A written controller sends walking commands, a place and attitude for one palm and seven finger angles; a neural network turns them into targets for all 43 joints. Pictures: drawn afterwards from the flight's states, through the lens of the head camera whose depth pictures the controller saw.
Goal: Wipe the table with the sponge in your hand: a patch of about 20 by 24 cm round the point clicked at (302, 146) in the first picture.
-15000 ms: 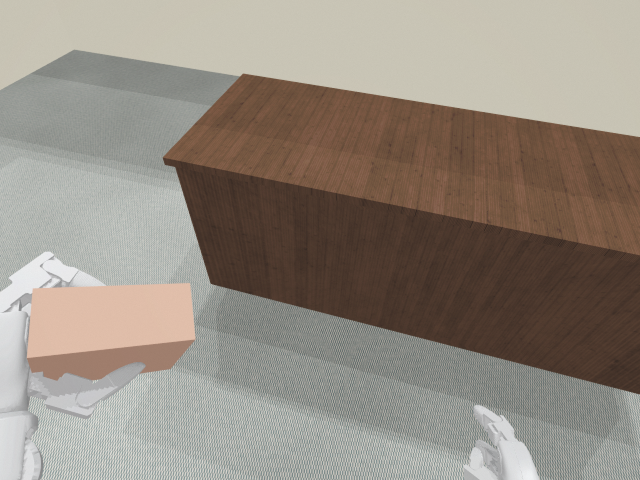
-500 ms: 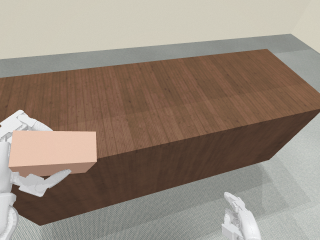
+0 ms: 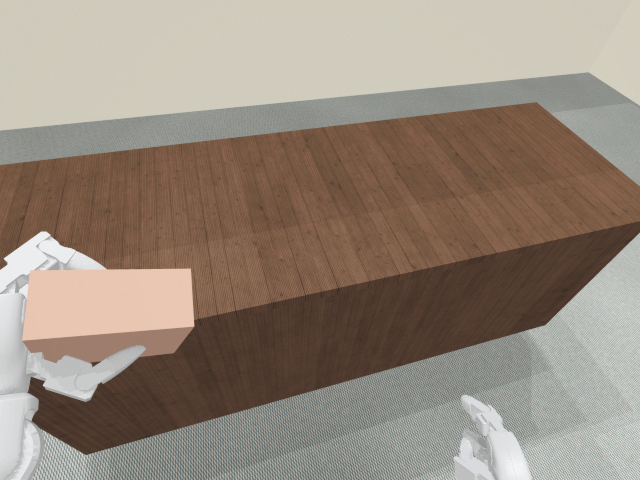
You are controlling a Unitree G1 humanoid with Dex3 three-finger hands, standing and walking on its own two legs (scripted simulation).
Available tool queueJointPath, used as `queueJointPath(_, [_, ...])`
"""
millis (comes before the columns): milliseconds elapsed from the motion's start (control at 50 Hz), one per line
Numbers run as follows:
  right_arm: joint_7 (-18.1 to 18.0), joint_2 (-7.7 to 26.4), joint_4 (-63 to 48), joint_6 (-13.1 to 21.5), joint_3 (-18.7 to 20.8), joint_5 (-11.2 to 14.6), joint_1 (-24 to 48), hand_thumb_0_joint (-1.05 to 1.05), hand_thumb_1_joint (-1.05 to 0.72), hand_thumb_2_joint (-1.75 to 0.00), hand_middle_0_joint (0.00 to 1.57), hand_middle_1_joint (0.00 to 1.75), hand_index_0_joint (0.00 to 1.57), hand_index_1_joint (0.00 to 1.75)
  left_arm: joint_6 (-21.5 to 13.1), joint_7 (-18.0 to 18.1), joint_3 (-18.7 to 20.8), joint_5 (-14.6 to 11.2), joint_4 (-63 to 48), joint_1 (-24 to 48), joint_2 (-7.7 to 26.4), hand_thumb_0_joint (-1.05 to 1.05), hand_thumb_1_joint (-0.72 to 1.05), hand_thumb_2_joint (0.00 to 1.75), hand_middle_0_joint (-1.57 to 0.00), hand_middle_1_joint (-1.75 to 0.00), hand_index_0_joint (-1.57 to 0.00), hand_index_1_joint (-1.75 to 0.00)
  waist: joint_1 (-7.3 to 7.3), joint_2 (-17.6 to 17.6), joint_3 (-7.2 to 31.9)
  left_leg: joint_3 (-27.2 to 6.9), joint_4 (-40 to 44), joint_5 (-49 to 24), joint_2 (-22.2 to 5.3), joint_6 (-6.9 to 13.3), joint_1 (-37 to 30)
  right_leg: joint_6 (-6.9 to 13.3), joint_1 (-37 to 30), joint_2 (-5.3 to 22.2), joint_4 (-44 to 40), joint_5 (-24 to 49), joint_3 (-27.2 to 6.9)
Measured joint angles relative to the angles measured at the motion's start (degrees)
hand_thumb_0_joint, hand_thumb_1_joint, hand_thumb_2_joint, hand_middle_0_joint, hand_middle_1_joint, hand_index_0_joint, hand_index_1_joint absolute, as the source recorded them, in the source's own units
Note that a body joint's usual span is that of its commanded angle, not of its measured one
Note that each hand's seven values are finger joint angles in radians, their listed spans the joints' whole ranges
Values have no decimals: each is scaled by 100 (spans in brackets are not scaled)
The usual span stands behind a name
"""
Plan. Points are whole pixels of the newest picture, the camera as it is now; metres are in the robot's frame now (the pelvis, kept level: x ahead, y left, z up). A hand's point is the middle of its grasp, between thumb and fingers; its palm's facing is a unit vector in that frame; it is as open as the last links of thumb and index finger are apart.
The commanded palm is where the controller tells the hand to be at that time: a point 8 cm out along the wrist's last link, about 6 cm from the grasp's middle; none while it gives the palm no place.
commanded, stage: shuffle to correct the standing spot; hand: left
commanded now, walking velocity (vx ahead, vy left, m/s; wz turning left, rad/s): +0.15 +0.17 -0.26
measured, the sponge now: (138, 317) +0.23 +0.21 +0.13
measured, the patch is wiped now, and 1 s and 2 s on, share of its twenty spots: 0.00 0.00 0.00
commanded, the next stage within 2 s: come to a stop and stand still in 1.28 s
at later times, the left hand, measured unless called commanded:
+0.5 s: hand (99, 278) +0.26 +0.26 +0.15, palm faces +0.33 -0.85 -0.41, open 10.0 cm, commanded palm +0.20 +0.30 +0.17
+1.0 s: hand (44, 250) +0.28 +0.32 +0.15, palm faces +0.33 -0.83 -0.45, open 10.0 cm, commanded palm +0.24 +0.36 +0.17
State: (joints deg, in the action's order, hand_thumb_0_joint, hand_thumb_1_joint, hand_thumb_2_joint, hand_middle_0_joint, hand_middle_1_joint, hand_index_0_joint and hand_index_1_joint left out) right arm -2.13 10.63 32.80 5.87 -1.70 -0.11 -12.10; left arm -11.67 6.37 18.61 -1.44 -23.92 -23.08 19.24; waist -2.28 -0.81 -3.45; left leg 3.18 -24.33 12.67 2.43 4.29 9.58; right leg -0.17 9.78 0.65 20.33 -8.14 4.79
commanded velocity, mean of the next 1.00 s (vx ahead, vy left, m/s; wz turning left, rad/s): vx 0.12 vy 0.17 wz -0.09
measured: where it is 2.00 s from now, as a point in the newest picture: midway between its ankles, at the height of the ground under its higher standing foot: outside the picture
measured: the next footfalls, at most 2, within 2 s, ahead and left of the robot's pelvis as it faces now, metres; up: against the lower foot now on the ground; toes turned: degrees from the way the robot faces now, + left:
right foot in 0.88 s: +0.14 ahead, -0.04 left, +0.00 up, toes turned -10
left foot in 1.14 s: +0.14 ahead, +0.27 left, +0.00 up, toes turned -9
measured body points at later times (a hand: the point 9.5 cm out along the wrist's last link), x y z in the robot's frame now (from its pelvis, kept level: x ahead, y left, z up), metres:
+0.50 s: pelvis +0.04 +0.02 -0.02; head +0.06 +0.04 +0.43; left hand +0.23 +0.30 +0.17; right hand +0.20 -0.23 -0.09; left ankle +0.01 +0.07 -0.73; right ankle +0.03 -0.12 -0.74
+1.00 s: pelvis +0.06 +0.09 -0.02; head +0.09 +0.10 +0.43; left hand +0.26 +0.37 +0.18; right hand +0.22 -0.15 -0.11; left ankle +0.08 +0.19 -0.68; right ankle +0.10 -0.03 -0.74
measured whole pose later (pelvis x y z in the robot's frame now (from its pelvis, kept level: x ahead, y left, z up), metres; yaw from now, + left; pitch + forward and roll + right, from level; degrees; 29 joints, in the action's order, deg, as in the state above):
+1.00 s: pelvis +0.06 +0.09 -0.02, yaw -3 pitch -2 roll -2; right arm 0.8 12.7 35.2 2.2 0.8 0.5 -10.3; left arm -14.9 5.8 22.8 -2.5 -29.3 -29.0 22.4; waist -0.6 1.5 -4.9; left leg -2.2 -67.2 21.3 0.8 0.8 31.0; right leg 1.3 17.8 1.4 34.6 -14.8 8.2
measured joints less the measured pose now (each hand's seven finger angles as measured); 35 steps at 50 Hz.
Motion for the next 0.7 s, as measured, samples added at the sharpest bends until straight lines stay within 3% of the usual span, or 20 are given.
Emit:
queueJointPath(260, [16, 218, 40, -46, 124, -48, -114, 1, -90, -90, 21, 30, 20, 30, -28, -7, -26, 9, -57, -212, -1, 1, -49, 101, -79, -132, -76, -134, 65, 125, 224, 40, -652, 458, -107, 11, 317, 63, 298, -83, 551, -389, -42])
queueJointPath(420, [19, 272, 16, -89, 245, 19, -101, 1, -90, -90, 20, 30, 20, 30, -148, -30, 153, -25, -191, -243, 232, 1, -49, 101, -79, -132, -76, -134, 257, 56, 111, 92, -900, 755, 41, 117, 286, -65, 410, 81, 1110, -830, -108])
queueJointPath(480, [66, 254, -2, -112, 280, 65, -54, 1, -90, -90, 20, 30, 20, 29, -201, -36, 199, -60, -342, -272, 357, 1, -49, 101, -79, -132, -76, -134, 326, 83, 17, 6, -1445, 842, 41, -30, 538, -86, 416, 110, 1245, -952, -24])
queueJointPath(520, [125, 259, 28, -140, 291, 88, 0, 1, -90, -90, 20, 30, 20, 29, -281, -32, 223, -84, -484, -334, 382, 1, -49, 101, -79, -132, -76, -134, 282, 44, -47, -90, -2018, 826, 65, -200, 832, -106, 435, 147, 1360, -1034, -43])
queueJointPath(560, [176, 275, 59, -181, 276, 90, 46, 1, -90, -90, 20, 30, 20, 29, -345, -12, 281, -94, -663, -460, 353, 1, -49, 101, -79, -132, -76, -134, 216, 2, -68, -246, -1826, 1064, -28, -217, 921, -184, 482, 160, 1503, -1117, -128])
queueJointPath(580, [174, 278, 71, -188, 268, 89, 67, 1, -90, -90, 20, 30, 20, 29, -364, -2, 315, -93, -739, -502, 325, 1, -49, 101, -79, -132, -76, -134, 195, -30, -89, -209, -1566, 769, -71, -187, 856, -228, 516, 190, 1648, -1196, -186])
queueJointPath(640, [95, 141, 164, -175, 280, 48, 145, 1, -90, -90, 20, 30, 20, 29, -320, -8, 354, -40, -637, -435, 246, 1, -49, 101, -79, -132, -76, -134, 47, -176, -164, 110, -1453, 772, 79, 109, 621, -62, 866, 251, 2754, -1685, -517])
queueJointPath(700, [84, -47, 180, -64, 223, -2, 119, 1, -90, -90, 20, 30, 20, 29, -210, 0, 329, 15, -419, -267, 230, 1, -49, 101, -79, -132, -76, -134, 110, -137, -131, 145, -973, 619, 160, 224, 374, 45, 1337, 122, 3874, -1746, -479])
